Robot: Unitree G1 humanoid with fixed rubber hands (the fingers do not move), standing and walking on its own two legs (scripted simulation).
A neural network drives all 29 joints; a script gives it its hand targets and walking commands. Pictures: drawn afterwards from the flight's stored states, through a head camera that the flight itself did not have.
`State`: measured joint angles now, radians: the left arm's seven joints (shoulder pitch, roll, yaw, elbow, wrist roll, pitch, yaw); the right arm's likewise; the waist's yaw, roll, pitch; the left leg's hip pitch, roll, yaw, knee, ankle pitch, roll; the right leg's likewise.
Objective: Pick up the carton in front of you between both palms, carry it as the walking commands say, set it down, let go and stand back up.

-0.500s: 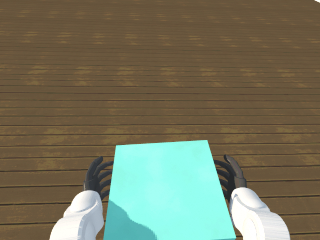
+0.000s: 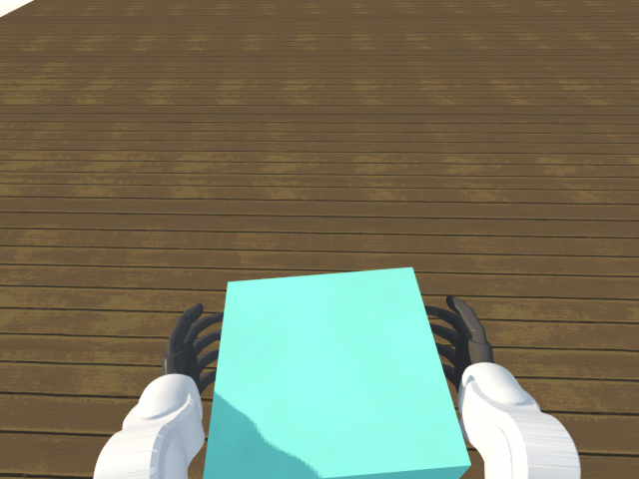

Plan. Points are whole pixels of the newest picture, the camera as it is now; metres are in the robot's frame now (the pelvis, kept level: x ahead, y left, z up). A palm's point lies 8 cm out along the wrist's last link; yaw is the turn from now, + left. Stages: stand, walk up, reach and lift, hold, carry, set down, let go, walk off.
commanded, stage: carry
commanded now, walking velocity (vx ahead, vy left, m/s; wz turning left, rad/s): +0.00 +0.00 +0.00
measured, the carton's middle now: (330, 406) +0.23 +0.00 +0.01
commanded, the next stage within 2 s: hold in 1.80 s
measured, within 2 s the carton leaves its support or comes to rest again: neither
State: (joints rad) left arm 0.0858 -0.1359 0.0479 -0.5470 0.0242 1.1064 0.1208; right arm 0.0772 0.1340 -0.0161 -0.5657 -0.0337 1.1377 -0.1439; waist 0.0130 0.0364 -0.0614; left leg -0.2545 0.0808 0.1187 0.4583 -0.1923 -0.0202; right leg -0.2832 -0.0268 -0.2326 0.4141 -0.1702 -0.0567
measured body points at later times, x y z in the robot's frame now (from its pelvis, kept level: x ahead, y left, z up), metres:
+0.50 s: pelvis +0.06 +0.02 -0.01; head +0.05 +0.02 +0.44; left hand +0.34 +0.17 +0.03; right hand +0.33 -0.13 +0.03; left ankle +0.00 +0.12 -0.74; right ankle +0.03 -0.09 -0.74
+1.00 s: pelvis +0.04 +0.02 +0.00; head +0.02 +0.02 +0.45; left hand +0.34 +0.17 +0.03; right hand +0.34 -0.13 +0.03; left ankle +0.00 +0.12 -0.74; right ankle +0.03 -0.09 -0.74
